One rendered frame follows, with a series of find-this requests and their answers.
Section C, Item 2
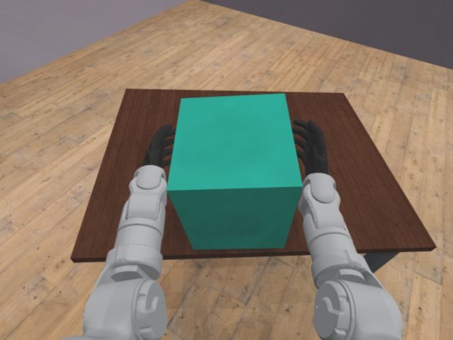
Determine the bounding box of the carton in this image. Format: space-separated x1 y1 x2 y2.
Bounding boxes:
166 93 303 249

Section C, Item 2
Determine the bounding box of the right robot hand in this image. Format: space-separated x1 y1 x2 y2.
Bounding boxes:
292 120 328 177

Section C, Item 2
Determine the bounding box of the robot right forearm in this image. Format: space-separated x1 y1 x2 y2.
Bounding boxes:
298 173 403 336

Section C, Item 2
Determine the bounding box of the left robot hand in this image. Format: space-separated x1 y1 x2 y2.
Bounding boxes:
142 124 176 169

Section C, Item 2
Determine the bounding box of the right robot upper arm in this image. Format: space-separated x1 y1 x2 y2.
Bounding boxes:
312 279 403 340

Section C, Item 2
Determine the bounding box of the table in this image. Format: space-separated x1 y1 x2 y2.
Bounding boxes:
70 89 436 273

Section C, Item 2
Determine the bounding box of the robot left forearm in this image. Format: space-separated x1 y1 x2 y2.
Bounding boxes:
83 165 167 333

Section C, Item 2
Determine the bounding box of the left robot upper arm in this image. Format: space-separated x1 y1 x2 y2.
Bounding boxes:
59 278 168 340

